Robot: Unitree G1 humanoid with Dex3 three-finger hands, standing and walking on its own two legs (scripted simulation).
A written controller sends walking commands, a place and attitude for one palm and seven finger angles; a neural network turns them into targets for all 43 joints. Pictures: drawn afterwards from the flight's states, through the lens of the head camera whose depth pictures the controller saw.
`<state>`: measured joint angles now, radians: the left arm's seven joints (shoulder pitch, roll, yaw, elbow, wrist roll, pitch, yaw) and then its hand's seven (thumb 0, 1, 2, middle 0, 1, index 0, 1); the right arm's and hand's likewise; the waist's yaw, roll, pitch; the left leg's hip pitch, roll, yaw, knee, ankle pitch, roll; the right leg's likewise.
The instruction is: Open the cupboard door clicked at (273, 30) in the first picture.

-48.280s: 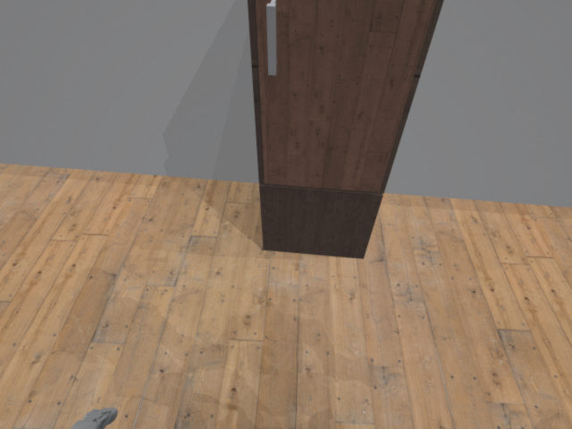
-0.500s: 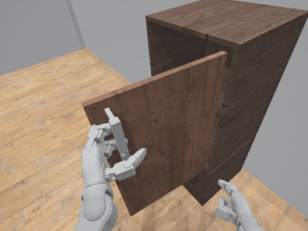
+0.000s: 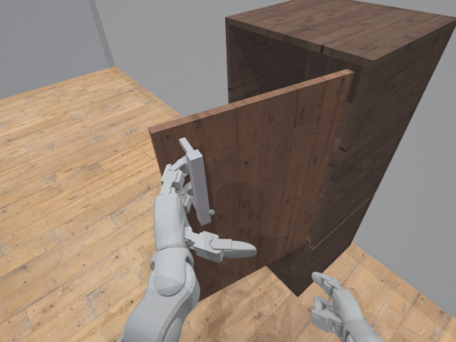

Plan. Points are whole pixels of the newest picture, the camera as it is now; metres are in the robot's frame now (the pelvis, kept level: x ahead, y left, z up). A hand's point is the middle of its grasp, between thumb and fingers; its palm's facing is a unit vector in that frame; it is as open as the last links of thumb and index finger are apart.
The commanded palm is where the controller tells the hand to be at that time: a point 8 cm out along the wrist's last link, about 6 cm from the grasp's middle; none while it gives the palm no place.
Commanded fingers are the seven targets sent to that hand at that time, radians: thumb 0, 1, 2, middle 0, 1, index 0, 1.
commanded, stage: slide the hand sideways off the handle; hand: left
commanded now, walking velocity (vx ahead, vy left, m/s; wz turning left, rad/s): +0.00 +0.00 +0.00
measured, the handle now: (195, 183) +0.33 +0.08 +0.16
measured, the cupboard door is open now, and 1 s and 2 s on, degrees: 79 83 83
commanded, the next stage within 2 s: draw the hand back to the body in 1.24 s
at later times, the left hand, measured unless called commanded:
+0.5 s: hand (211, 241) +0.21 +0.04 +0.16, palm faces -0.11 -0.99 +0.01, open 16.4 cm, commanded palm +0.18 +0.09 +0.16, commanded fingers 0.00 -0.50 0.30 -0.15 -0.30 -0.15 -0.30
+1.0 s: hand (170, 260) +0.19 +0.09 +0.15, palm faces -0.03 -1.00 -0.07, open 16.4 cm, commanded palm +0.14 +0.15 +0.16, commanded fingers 0.00 -0.50 0.30 -0.15 -0.30 -0.15 -0.30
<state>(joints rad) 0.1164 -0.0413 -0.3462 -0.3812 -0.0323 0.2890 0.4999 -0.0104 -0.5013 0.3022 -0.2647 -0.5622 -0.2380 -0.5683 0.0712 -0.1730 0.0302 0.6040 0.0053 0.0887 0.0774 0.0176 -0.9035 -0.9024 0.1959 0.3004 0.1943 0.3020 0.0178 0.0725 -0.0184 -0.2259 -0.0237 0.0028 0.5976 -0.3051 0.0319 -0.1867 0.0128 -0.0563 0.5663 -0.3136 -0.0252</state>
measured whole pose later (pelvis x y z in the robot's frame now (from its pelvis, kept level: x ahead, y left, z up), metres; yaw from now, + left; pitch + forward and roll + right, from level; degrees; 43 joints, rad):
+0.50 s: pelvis +0.01 +0.00 +0.00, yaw -1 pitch -4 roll +0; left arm 0.36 0.06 -0.34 -0.60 -0.03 0.22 0.15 -0.01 -0.51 0.30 -0.13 -0.30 -0.13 -0.30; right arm 0.15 -0.20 0.05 0.41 0.04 0.12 0.05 0.02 -0.90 -0.90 0.20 0.30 0.19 0.30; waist 0.00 0.07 -0.03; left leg -0.22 -0.03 0.02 0.62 -0.33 0.04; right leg -0.20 0.01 -0.04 0.60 -0.34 -0.02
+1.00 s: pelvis +0.03 -0.02 -0.01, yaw +0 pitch +0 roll +0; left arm 0.70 0.19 -0.07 -0.75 -0.16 0.10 -0.05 -0.01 -0.50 0.30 -0.17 -0.30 -0.15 -0.30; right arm 0.24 -0.23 0.04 0.41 0.06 -0.01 -0.01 0.02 -0.90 -0.90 0.20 0.30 0.19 0.30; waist 0.03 0.07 -0.08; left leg -0.27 0.00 -0.01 0.65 -0.38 0.01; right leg -0.22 0.03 -0.06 0.62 -0.39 -0.04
